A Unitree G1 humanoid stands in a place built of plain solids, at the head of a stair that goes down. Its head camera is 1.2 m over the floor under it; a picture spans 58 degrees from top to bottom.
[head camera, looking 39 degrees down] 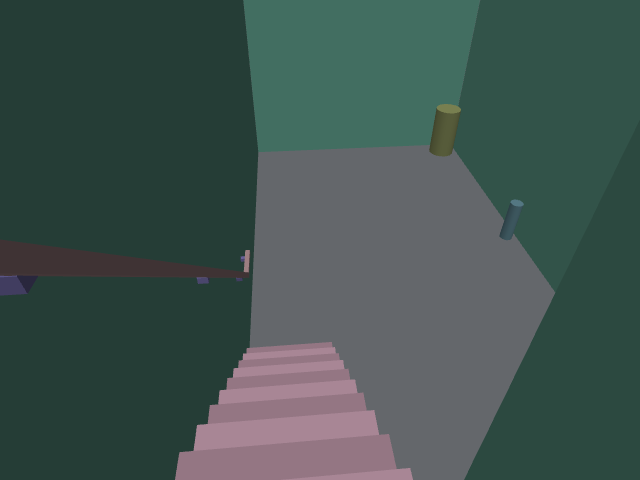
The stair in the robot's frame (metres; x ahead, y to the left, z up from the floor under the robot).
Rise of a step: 0.21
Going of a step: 0.22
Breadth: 0.79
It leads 5 degrees to the left of straight ahead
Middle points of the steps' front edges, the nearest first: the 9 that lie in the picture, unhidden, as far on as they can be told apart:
0.78 0.13 -0.42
1.00 0.15 -0.62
1.21 0.17 -0.83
1.42 0.19 -1.03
1.64 0.20 -1.24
1.86 0.22 -1.45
2.07 0.24 -1.66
2.28 0.26 -1.86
2.50 0.28 -2.07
